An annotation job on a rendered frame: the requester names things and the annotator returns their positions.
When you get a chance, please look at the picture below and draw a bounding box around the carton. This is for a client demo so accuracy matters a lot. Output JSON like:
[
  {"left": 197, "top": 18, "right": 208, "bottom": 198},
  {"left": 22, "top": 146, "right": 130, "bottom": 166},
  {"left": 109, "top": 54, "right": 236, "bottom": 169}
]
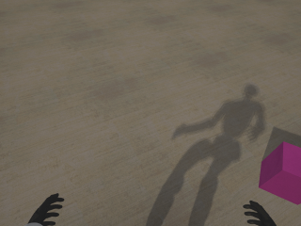
[{"left": 259, "top": 141, "right": 301, "bottom": 205}]

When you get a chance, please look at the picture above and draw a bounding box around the robot right hand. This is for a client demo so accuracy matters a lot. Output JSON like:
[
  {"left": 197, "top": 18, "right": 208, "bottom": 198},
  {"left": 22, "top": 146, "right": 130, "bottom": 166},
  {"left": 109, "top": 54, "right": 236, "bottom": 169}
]
[{"left": 243, "top": 201, "right": 277, "bottom": 226}]

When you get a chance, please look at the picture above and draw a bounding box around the robot left hand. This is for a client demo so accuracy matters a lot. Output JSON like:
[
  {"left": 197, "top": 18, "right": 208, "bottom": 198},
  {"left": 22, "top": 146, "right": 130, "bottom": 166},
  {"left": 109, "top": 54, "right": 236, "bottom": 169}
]
[{"left": 27, "top": 193, "right": 64, "bottom": 226}]

